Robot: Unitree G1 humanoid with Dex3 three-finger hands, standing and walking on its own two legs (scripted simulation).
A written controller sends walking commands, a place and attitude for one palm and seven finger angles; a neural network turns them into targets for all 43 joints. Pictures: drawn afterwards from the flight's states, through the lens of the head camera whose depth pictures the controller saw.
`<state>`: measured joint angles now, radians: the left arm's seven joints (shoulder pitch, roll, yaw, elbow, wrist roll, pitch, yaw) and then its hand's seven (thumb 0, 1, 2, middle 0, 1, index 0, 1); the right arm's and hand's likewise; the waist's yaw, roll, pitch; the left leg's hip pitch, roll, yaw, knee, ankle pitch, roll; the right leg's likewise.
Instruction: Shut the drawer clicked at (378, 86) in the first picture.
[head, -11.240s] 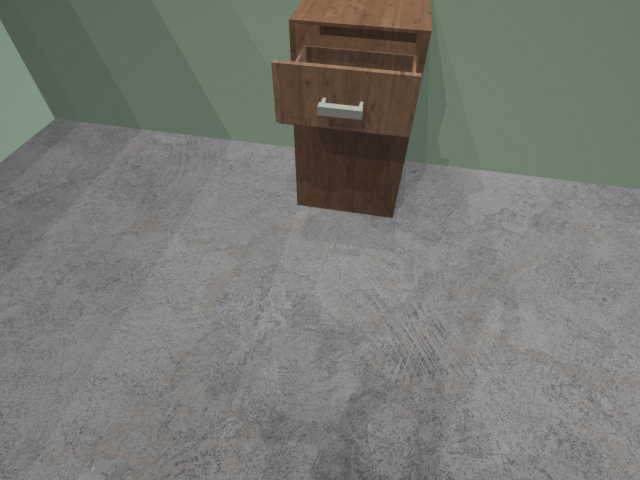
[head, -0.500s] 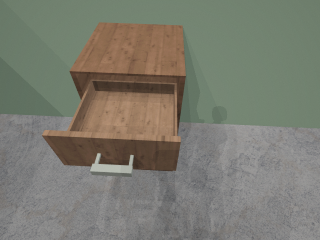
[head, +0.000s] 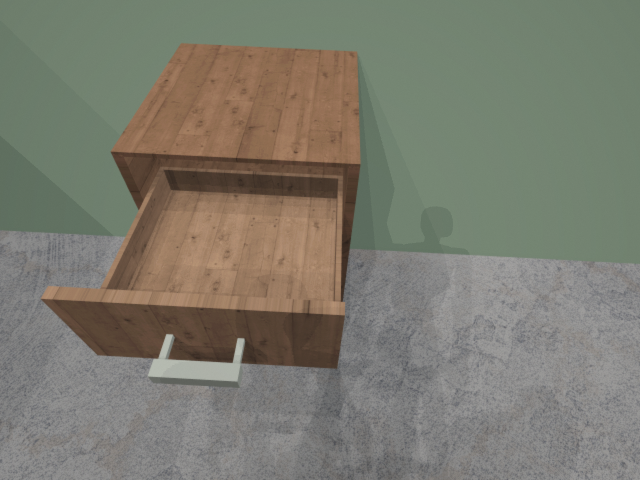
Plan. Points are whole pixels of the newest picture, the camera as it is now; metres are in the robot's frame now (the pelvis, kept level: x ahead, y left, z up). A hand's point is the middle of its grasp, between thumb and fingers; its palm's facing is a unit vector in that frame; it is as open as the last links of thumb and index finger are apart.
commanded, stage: come to a stop and stand still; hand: left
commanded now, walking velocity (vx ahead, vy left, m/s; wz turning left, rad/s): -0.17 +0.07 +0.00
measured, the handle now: (200, 358) +0.29 +0.19 -0.06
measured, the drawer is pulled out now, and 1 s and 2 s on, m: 0.30 0.30 0.29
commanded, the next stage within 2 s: look again from close up in 0.90 s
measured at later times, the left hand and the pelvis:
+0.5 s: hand out of the picture +0.02 +0.23 -0.18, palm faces -0.04 -0.97 -0.25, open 7.4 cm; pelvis -0.04 +0.04 -0.01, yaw -2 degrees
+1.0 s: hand out of the picture -0.08 +0.23 -0.17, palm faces -0.04 -0.97 -0.22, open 7.4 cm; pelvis -0.05 +0.05 +0.00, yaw -2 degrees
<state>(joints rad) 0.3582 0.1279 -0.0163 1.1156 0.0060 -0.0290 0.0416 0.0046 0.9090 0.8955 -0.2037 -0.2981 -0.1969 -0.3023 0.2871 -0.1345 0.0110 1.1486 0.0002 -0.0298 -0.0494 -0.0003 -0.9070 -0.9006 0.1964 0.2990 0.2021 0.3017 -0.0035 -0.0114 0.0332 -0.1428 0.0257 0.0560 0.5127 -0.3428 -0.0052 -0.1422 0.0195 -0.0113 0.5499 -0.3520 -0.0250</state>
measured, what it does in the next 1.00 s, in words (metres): shifts its weight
